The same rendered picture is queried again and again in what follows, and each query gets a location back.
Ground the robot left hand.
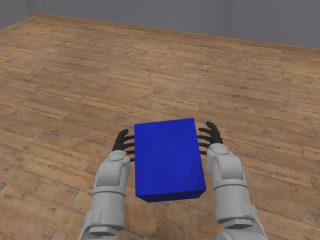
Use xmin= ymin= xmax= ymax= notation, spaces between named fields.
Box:
xmin=112 ymin=129 xmax=135 ymax=162

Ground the right robot forearm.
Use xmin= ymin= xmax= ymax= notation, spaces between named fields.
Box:
xmin=205 ymin=143 xmax=268 ymax=240

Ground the robot right hand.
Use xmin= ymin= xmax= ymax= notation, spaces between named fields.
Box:
xmin=197 ymin=121 xmax=223 ymax=155

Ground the right robot upper arm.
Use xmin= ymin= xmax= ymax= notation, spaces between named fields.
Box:
xmin=215 ymin=229 xmax=267 ymax=240

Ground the carton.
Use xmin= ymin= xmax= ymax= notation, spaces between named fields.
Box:
xmin=134 ymin=118 xmax=207 ymax=203

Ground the left robot forearm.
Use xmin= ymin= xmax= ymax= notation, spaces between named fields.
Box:
xmin=78 ymin=150 xmax=131 ymax=240

